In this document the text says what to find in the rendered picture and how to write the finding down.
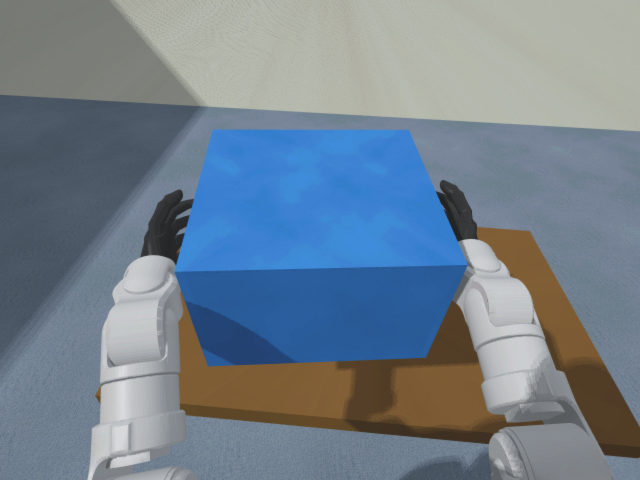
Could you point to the carton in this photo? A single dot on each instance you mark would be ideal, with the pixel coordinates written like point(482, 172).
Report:
point(316, 246)

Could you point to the robot left hand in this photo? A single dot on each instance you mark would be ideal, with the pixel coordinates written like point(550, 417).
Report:
point(161, 238)

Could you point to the right robot forearm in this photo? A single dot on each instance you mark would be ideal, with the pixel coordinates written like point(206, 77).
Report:
point(520, 378)

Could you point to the robot right hand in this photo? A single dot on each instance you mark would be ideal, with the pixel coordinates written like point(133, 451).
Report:
point(457, 211)

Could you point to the robot right upper arm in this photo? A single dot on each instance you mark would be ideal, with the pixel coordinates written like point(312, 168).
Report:
point(545, 452)

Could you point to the left robot forearm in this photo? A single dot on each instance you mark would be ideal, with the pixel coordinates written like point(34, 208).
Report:
point(140, 416)

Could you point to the table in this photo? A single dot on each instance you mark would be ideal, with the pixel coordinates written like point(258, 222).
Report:
point(437, 397)

